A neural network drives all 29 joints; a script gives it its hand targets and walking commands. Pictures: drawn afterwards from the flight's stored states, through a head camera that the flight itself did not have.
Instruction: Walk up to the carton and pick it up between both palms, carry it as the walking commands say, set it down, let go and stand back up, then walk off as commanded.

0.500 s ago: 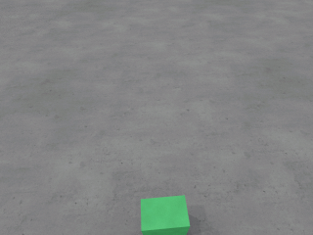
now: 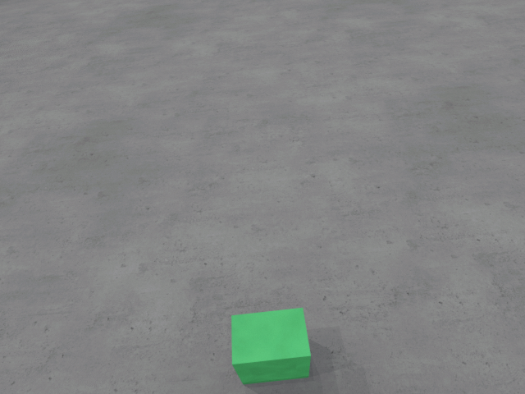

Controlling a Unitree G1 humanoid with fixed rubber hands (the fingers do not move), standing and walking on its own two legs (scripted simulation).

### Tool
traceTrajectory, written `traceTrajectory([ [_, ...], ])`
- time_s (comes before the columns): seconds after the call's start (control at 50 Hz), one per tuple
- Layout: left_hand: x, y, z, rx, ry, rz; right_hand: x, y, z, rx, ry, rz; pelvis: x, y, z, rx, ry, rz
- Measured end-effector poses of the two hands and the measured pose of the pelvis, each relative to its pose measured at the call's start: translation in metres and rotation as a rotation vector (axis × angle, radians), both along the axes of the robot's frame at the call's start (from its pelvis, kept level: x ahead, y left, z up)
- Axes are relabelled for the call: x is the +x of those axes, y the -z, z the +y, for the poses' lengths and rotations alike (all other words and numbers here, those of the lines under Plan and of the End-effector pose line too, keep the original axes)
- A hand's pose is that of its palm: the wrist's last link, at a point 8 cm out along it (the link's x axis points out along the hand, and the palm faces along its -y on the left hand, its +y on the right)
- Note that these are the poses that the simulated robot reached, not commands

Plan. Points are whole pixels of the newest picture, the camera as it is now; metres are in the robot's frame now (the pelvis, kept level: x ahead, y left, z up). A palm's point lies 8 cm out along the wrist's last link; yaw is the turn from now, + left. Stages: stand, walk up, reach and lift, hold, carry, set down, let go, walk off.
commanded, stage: walk up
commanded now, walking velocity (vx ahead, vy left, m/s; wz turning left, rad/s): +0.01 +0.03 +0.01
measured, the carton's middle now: (271, 347) +0.39 +0.04 -0.64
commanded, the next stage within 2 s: stand in 1.10 s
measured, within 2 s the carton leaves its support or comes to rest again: neither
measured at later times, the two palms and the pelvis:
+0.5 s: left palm out of the picture -0.09 +0.27 -0.14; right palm out of the picture -0.01 -0.18 -0.13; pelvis -0.04 +0.04 +0.01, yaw +0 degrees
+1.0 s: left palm out of the picture -0.05 +0.24 -0.13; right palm out of the picture -0.05 -0.19 -0.14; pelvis -0.02 +0.03 +0.01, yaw +1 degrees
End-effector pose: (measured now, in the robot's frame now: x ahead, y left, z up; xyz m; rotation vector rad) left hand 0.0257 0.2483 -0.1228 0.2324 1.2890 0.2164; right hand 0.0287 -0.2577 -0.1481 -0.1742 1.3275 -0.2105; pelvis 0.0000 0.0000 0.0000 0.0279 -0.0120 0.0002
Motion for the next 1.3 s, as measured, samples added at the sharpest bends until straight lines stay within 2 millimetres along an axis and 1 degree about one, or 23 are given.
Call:
traceTrajectory([
  [0.04, -0.008, -0.007, -0.011, -0.016, -0.011, -0.001, -0.003, -0.005, 0.003, 0.025, -0.009, 0.002, -0.002, -0.008, -0.003, 0.004, -0.004, 0.000],
  [0.08, -0.012, -0.011, -0.020, -0.029, -0.017, -0.007, -0.010, -0.009, 0.008, 0.045, -0.013, 0.009, -0.004, -0.014, -0.005, 0.008, -0.007, 0.003],
  [0.14, -0.017, -0.012, -0.026, -0.037, -0.026, -0.013, -0.023, -0.011, 0.014, 0.058, -0.003, 0.035, -0.008, -0.017, -0.006, 0.012, -0.010, 0.007],
  [0.16, -0.020, -0.013, -0.025, -0.032, -0.035, -0.011, -0.026, -0.012, 0.016, 0.058, -0.003, 0.047, -0.011, -0.018, -0.004, 0.014, -0.011, 0.010],
  [0.2, -0.034, -0.015, -0.017, -0.011, -0.060, 0.007, -0.030, -0.013, 0.018, 0.057, -0.009, 0.059, -0.016, -0.019, 0.000, 0.020, -0.013, 0.018],
  [0.28, -0.070, -0.014, 0.006, 0.011, -0.087, 0.080, -0.026, -0.015, 0.027, 0.051, -0.038, 0.032, -0.027, -0.018, 0.012, 0.020, -0.015, 0.027],
  [0.34, -0.093, -0.003, 0.018, -0.016, -0.105, 0.135, -0.025, -0.015, 0.042, 0.036, -0.050, -0.003, -0.033, -0.013, 0.023, -0.007, -0.013, 0.022],
  [0.38, -0.105, 0.006, 0.024, -0.045, -0.112, 0.165, -0.031, -0.015, 0.052, 0.026, -0.060, -0.010, -0.037, -0.008, 0.031, -0.024, -0.018, 0.015],
  [0.44, -0.113, 0.011, 0.023, -0.087, -0.111, 0.180, -0.040, -0.020, 0.070, 0.042, -0.064, -0.002, -0.037, -0.011, 0.036, -0.015, -0.011, 0.006],
  [0.5, -0.113, 0.014, 0.019, -0.115, -0.100, 0.176, -0.044, -0.022, 0.081, 0.058, -0.065, -0.003, -0.036, -0.013, 0.039, -0.008, -0.009, 0.001],
  [0.58, -0.108, 0.014, 0.013, -0.129, -0.089, 0.165, -0.049, -0.021, 0.082, 0.062, -0.052, 0.009, -0.034, -0.014, 0.040, -0.008, -0.007, 0.000],
  [0.72, -0.097, 0.011, 0.004, -0.127, -0.079, 0.157, -0.061, -0.016, 0.078, 0.076, -0.034, 0.049, -0.029, -0.013, 0.037, -0.013, -0.007, 0.003],
  [0.92, -0.083, 0.008, -0.002, -0.112, -0.076, 0.148, -0.077, -0.012, 0.070, 0.084, -0.022, 0.111, -0.023, -0.012, 0.028, -0.020, -0.010, 0.006],
  [1.1, -0.075, 0.009, -0.009, -0.112, -0.077, 0.139, -0.081, -0.012, 0.065, 0.084, -0.022, 0.135, -0.019, -0.012, 0.022, -0.023, -0.013, 0.006],
  [1.3, -0.074, 0.010, -0.013, -0.114, -0.076, 0.140, -0.082, -0.012, 0.063, 0.082, -0.020, 0.145, -0.018, -0.012, 0.018, -0.026, -0.015, 0.003],
])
